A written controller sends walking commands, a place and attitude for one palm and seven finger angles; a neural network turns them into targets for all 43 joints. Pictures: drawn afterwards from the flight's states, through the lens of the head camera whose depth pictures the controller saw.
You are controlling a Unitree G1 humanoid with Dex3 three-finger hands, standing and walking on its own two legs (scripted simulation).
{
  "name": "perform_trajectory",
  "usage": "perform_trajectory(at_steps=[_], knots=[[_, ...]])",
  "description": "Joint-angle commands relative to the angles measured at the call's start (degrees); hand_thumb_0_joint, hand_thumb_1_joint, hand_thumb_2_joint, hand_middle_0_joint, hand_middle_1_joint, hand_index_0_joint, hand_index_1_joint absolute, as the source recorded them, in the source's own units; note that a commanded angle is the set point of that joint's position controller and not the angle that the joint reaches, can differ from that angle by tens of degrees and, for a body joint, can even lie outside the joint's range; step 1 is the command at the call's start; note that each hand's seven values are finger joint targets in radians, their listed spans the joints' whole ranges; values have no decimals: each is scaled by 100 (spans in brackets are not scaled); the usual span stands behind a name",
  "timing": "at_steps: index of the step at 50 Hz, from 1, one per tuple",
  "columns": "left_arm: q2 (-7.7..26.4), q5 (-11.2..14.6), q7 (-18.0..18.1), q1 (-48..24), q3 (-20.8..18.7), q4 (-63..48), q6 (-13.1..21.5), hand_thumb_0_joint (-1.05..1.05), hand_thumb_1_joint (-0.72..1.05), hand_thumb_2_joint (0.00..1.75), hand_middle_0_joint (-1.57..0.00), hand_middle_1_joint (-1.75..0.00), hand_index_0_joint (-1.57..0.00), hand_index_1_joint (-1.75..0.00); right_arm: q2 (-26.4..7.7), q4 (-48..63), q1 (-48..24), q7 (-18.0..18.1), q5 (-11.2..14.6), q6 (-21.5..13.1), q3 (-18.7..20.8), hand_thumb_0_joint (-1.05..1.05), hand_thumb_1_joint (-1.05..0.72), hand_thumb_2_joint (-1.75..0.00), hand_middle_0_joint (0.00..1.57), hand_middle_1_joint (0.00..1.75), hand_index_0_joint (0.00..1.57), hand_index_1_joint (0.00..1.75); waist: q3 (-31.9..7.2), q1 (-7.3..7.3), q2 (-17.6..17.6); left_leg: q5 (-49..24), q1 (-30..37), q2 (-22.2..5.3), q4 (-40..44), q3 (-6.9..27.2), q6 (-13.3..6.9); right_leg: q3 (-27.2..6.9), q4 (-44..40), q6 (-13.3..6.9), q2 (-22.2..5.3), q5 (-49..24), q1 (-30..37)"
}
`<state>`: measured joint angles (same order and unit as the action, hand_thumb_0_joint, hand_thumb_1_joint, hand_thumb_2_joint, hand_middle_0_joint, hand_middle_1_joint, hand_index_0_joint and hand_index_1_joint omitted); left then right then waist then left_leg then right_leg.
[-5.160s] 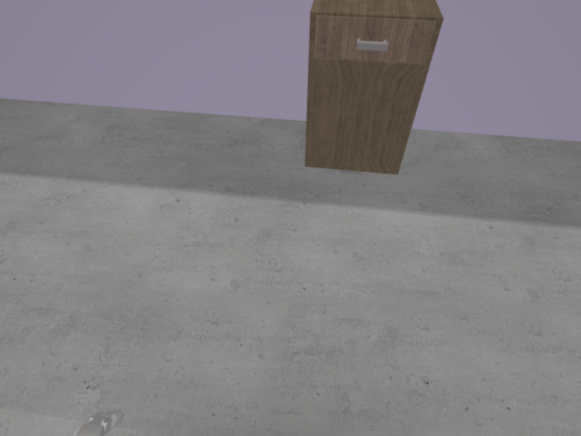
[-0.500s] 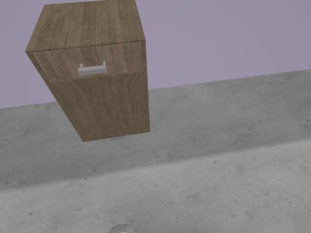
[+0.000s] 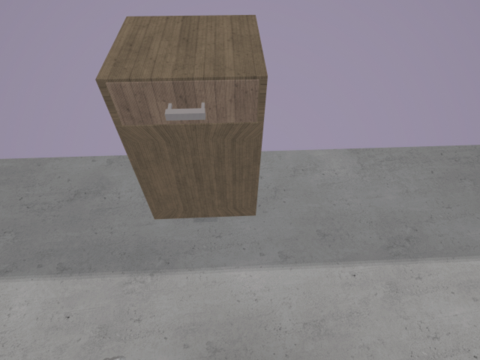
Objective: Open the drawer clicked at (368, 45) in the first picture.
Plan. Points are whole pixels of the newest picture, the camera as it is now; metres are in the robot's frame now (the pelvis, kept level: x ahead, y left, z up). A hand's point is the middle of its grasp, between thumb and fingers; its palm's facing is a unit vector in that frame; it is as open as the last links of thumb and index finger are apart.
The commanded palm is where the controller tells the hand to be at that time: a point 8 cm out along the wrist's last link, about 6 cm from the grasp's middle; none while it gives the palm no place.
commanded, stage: take the last steps up to it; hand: left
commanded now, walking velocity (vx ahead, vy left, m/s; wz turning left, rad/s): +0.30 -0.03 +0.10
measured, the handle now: (186, 110) +0.81 +0.21 -0.09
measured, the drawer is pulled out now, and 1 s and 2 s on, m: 0.00 0.00 0.00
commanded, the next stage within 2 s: come to a stop and stand still in 0.98 s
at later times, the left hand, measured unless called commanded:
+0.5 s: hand out of the picture -0.05 +0.15 -0.17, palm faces +0.20 -0.97 -0.14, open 7.4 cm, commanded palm none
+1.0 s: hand (152, 267) +0.33 +0.22 -0.16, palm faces +0.00 -0.98 -0.20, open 7.4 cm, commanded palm none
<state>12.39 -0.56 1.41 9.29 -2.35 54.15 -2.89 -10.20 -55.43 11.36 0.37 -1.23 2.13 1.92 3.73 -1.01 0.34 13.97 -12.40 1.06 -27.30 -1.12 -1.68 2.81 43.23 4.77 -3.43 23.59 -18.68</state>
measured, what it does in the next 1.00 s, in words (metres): walks ahead: right foot, then left foot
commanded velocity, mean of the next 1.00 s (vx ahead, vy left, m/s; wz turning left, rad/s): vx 0.27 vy -0.06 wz -0.01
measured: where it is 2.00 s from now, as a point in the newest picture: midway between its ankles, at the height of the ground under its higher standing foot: (231, 345)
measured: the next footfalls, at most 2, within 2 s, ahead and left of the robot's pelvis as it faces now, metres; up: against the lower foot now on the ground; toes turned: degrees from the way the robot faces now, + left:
right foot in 0.06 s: +0.04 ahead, -0.12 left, +0.00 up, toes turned -4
left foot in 0.52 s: +0.16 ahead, +0.15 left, +0.00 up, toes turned +13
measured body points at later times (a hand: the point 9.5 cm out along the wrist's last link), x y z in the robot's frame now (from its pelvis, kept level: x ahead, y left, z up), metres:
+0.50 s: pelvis +0.07 +0.02 +0.00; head +0.09 +0.03 +0.45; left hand -0.06 +0.20 -0.16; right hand +0.14 -0.22 -0.15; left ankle +0.11 +0.14 -0.73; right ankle +0.00 -0.12 -0.74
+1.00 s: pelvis +0.23 +0.03 +0.00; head +0.25 +0.03 +0.45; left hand +0.33 +0.27 -0.15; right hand +0.14 -0.16 -0.16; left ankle +0.12 +0.14 -0.74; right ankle +0.35 -0.09 -0.71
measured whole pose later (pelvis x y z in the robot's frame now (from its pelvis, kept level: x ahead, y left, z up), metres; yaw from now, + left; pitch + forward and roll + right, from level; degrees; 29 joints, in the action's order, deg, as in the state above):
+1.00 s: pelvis +0.23 +0.03 +0.00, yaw +2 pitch -1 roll +1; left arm 10.9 -1.3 -0.6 6.8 -3.2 58.5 -0.6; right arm -5.1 -65.2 25.4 1.5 -1.8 -2.5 1.9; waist 3.3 -3.7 -0.8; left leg 20.0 2.2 -2.1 -19.2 -11.0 0.8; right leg 5.3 41.9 0.0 -5.8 11.3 -29.5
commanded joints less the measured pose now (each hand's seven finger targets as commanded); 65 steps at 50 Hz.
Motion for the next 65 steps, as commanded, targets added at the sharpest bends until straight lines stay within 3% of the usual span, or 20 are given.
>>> perform_trajectory(at_steps=[1,3,4,5,10,21,24,25,27,28,31,35,47,51,52,53,54,55,59,65], knots=[[422,-48,-21,964,-112,22,313,0,90,90,-20,-30,-20,-30,-900,223,34,28,24,-159,253,0,-90,-90,20,30,20,30,-726,339,228,-65,-514,-1002,110,1100,-356,-6,-2105,-128,-17,-958,1598],[1216,-141,9,1310,-242,48,397,0,90,90,-20,-30,-20,-30,-410,442,-64,-18,44,-168,147,0,-90,-90,20,30,20,30,-282,565,-1995,2065,-2308,18,-2069,95,198,-2574,-3370,-975,-2091,390,1965],[1142,-100,12,1302,-200,14,384,0,90,90,-20,-30,-20,-30,-711,455,-217,-59,-16,-133,238,0,-90,-90,20,30,20,30,-10,558,-1301,1855,-2324,-213,-2732,350,150,-2570,-3664,-1253,-2176,1381,1298],[940,-94,34,1031,-227,14,447,0,90,90,-20,-30,-20,-30,-716,362,-183,-104,-53,-113,271,0,-90,-90,20,30,20,30,392,416,-1590,1336,-2485,-367,-3053,424,120,-2379,-3830,-1157,-1912,1501,949],[370,-47,-6,1046,-59,207,619,0,90,90,-20,-30,-20,-30,-399,-180,434,-164,-56,-115,267,0,-90,-90,20,30,20,30,370,93,-695,20,-2040,-552,-3393,60,293,-726,-3550,-917,-1171,-170,849],[399,-131,-16,1918,-92,906,668,0,90,90,-20,-30,-20,-30,-145,-11,-410,-200,-5,-324,164,0,-90,-90,20,30,20,30,392,391,-849,379,-1615,-656,-1290,-475,231,-605,-3268,-1302,-1352,-1015,1299],[369,-83,-26,1777,-109,985,616,0,90,90,-20,-30,-20,-30,-187,-275,314,-133,-1,-453,151,0,-90,-90,20,30,20,30,62,46,-664,-65,-42,-400,-216,-776,145,-229,-2477,-1101,-1056,-1233,801],[253,-54,-44,1762,-83,990,598,0,90,90,-20,-30,-20,-30,-367,-489,901,-85,-8,-515,189,0,-90,-90,20,30,20,30,-245,-190,-176,-148,911,-410,156,-688,105,50,-1596,-941,-743,-1454,448],[-199,-27,-102,1690,33,727,581,0,90,90,-20,-30,-20,-30,-1398,-755,2136,50,-27,-542,412,0,-90,-90,20,30,20,30,-869,-538,1942,242,2336,-2614,1263,2267,-646,489,1305,-497,132,931,-1477],[-23,-71,-82,1338,-31,608,547,0,90,90,-20,-30,-20,-30,-1353,-733,2072,89,-36,-478,401,0,-90,-90,20,30,20,30,-534,-559,1202,659,1923,-2838,1522,2423,-858,57,1982,-606,-33,951,-1746],[-112,-121,-172,1111,-89,796,464,0,90,90,-20,-30,-20,-30,-532,-513,1012,116,-13,-548,173,0,-90,-90,20,30,20,30,463,-128,607,435,304,-2160,1849,1180,-559,-175,2345,-562,-471,-347,-1543],[-289,-133,-198,1381,-99,882,360,0,90,90,-20,-30,-20,-30,-343,-526,1037,157,19,-683,138,0,-90,-90,20,30,20,30,139,129,542,-1170,523,-1771,1756,223,-479,-79,2151,-375,-402,-1061,-1415],[-136,-59,-247,-424,-69,79,352,0,90,90,-20,-30,-20,-30,-457,-775,1718,150,-75,-585,186,0,-90,-90,20,30,20,30,538,-213,614,-2646,1059,-1830,1324,-180,-664,287,-196,-493,-235,-1188,-1480],[29,-69,-224,440,-127,323,469,0,90,90,-20,-30,-20,-30,-589,-789,1523,151,-42,-523,212,0,-90,-90,20,30,20,30,-42,221,365,-3240,899,-1687,132,-418,-441,563,-1209,-699,171,-1411,241],[246,-88,-195,1065,-180,537,524,0,90,90,-20,-30,-20,-30,-517,-806,1530,117,8,-530,201,0,-90,-90,20,30,20,30,-417,474,5,-2870,410,-1446,-640,-569,-290,475,-1467,-750,163,-1809,1298],[672,-130,-137,1704,-300,715,602,0,90,90,-20,-30,-20,-30,-283,-776,1657,68,60,-541,159,0,-90,-90,20,30,20,30,-1033,718,-873,-1244,-630,-931,-2091,-903,-61,-711,-1585,-1072,-872,-2388,2569],[1117,-51,-112,2066,-375,775,617,0,90,90,-20,-30,-20,-30,-78,-657,1850,81,113,-508,97,0,-90,-90,20,30,20,30,-1549,624,-1678,2071,-1357,-195,-3752,-752,110,-2340,-2147,-1701,-2040,-3586,3048],[1026,18,-62,1759,-305,671,588,0,90,90,-20,-30,-20,-30,-172,-643,1646,125,122,-439,103,0,-90,-90,20,30,20,30,-1326,585,-879,2193,-1350,-345,-4282,-68,40,-2164,-2365,-1888,-2092,-3930,2404],[336,-23,79,65,-78,266,512,0,90,90,-20,-30,-20,-30,143,-855,1537,162,122,-162,33,0,-90,-90,20,30,20,30,-422,-75,-237,1208,-584,-673,-3558,204,234,-813,-2569,-1478,-1578,-4602,195],[579,-79,157,338,-252,239,347,0,90,90,-20,-30,-20,-30,-134,-495,948,103,48,120,169,0,-90,-90,20,30,20,30,-686,166,-439,1192,-1077,-347,-3112,170,434,-821,-2388,-1705,-1737,-4783,728]])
